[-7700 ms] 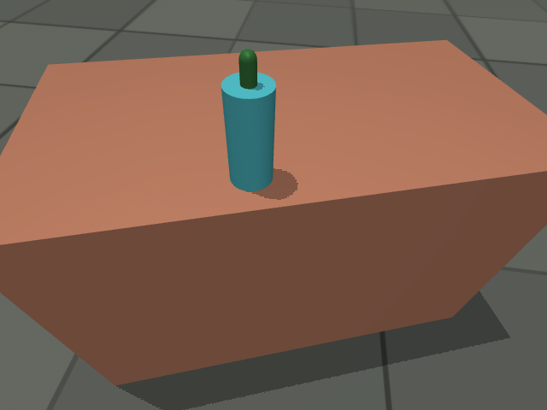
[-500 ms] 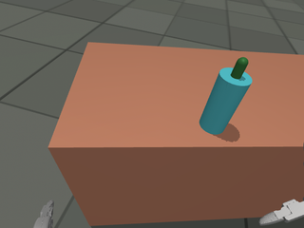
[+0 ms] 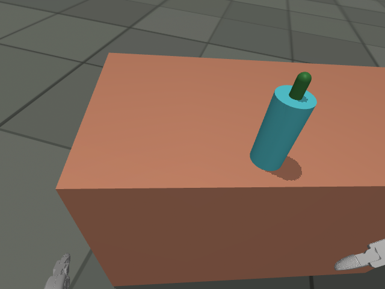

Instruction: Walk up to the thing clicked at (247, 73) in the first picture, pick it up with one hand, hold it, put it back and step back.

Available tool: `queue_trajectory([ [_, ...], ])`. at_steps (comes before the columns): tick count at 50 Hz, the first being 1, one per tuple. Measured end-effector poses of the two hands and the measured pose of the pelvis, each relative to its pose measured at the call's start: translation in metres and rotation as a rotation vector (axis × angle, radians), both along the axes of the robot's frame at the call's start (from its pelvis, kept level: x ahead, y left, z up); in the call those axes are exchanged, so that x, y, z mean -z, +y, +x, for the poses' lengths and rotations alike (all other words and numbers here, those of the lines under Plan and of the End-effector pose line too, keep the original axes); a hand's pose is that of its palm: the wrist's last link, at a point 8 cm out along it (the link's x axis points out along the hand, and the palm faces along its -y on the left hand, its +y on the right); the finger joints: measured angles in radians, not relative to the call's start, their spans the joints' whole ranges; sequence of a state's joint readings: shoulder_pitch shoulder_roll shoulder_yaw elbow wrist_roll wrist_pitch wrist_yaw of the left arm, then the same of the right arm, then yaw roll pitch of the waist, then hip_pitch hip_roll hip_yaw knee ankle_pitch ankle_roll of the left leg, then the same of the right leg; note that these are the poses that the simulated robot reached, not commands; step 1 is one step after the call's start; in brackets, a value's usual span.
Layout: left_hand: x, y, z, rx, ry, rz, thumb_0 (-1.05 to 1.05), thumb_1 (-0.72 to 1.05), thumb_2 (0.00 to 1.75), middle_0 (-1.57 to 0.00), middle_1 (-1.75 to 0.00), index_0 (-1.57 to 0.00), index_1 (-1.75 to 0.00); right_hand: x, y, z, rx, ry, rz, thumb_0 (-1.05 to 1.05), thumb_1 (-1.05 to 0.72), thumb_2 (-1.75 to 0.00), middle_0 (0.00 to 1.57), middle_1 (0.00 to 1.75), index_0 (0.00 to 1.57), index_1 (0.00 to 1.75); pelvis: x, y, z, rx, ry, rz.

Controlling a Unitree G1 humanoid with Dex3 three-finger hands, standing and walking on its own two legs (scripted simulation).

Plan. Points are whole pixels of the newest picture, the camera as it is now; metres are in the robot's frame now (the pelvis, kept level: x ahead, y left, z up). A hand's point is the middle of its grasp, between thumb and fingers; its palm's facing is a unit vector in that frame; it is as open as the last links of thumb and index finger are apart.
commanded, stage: rise first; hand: right
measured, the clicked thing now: (282, 122) +0.44 -0.22 +0.15
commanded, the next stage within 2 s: go down in 0.20 s
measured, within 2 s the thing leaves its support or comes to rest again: neither
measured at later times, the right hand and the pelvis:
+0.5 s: hand out of the picture +0.20 -0.27 +0.21, palm faces +0.49 +0.78 -0.40, open 17.3 cm; pelvis +0.00 +0.00 +0.00, yaw +0 degrees
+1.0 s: hand out of the picture +0.27 -0.34 +0.20, palm faces +0.29 +0.92 -0.27, open 17.3 cm; pelvis +0.01 +0.00 +0.00, yaw +0 degrees
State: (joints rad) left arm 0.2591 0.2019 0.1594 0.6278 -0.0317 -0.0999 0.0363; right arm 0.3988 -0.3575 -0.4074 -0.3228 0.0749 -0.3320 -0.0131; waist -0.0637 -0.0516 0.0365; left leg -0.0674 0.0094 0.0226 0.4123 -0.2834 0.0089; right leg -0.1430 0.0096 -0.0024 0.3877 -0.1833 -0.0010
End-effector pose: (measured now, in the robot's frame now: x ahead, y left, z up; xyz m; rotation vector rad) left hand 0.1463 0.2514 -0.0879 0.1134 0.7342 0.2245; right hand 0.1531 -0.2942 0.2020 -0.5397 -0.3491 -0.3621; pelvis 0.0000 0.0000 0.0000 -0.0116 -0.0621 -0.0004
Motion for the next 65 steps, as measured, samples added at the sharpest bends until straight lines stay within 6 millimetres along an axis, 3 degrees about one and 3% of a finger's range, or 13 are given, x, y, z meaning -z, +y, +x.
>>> queue_trajectory([
  [17,0.003,0.005,0.001,-0.012,0.020,0.004,-0.01,-0.55,0.08,-0.06,-0.06,-0.06,-0.06,-0.015,-0.001,0.002,0.003,-0.065,-0.035,-0.01,0.54,-0.06,0.06,0.06,0.06,0.06,0.000,0.001,0.002,-0.001,0.000,-0.001],
  [23,-0.005,0.010,0.007,-0.015,-0.021,0.024,-0.01,-0.53,0.06,-0.06,-0.06,-0.06,-0.05,-0.024,-0.003,0.000,0.002,-0.138,-0.059,-0.01,0.51,-0.07,0.05,0.06,0.06,0.06,0.001,0.004,0.003,0.003,0.002,-0.003],
  [31,0.000,0.028,0.008,-0.069,0.029,0.070,-0.01,-0.52,0.05,-0.05,-0.05,-0.06,-0.04,-0.012,-0.034,0.023,0.034,-0.084,0.056,0.00,0.52,-0.07,0.04,0.06,0.06,0.06,0.002,0.007,0.001,0.009,0.016,0.001],
  [38,-0.005,0.012,0.013,-0.043,-0.002,0.086,-0.01,-0.52,0.04,-0.05,-0.05,-0.06,-0.04,-0.019,-0.060,0.060,-0.024,-0.001,0.089,-0.01,0.51,-0.07,0.04,0.06,0.06,0.06,0.001,0.008,0.002,0.007,0.030,0.003],
  [44,-0.004,0.009,0.008,-0.054,-0.012,0.093,-0.01,-0.52,0.04,-0.05,-0.05,-0.06,-0.04,-0.026,-0.091,0.072,-0.035,0.022,0.210,-0.01,0.50,-0.07,0.04,0.05,0.06,0.06,0.001,0.002,0.007,0.003,0.042,0.003],
  [50,0.002,0.000,0.000,-0.016,0.023,0.110,-0.01,-0.53,0.05,-0.05,-0.05,-0.06,-0.04,-0.009,-0.090,0.082,-0.096,0.122,0.237,-0.01,0.50,-0.07,0.04,0.05,0.05,0.05,0.001,-0.004,0.005,-0.003,0.046,0.004],
  [54,-0.004,-0.001,0.001,-0.009,-0.001,0.128,-0.01,-0.54,0.06,-0.05,-0.06,-0.06,-0.05,-0.008,-0.089,0.086,-0.117,0.104,0.241,-0.01,0.52,-0.07,0.04,0.05,0.05,0.05,0.002,-0.006,0.003,-0.004,0.046,0.006],
  [60,-0.015,0.009,0.001,-0.024,-0.030,0.179,-0.01,-0.54,0.06,-0.05,-0.06,-0.06,-0.05,-0.017,-0.114,0.088,-0.066,0.051,0.305,-0.01,0.53,-0.07,0.04,0.05,0.06,0.06,0.002,-0.006,0.002,-0.004,0.049,0.010],
  [65,-0.004,-0.002,-0.004,0.016,0.010,0.171,-0.01,-0.54,0.06,-0.05,-0.06,-0.06,-0.05,-0.011,-0.122,0.096,-0.078,0.145,0.337,-0.01,0.55,-0.06,0.04,0.05,0.05,0.05,0.002,-0.006,-0.001,-0.001,0.064,0.014],
])
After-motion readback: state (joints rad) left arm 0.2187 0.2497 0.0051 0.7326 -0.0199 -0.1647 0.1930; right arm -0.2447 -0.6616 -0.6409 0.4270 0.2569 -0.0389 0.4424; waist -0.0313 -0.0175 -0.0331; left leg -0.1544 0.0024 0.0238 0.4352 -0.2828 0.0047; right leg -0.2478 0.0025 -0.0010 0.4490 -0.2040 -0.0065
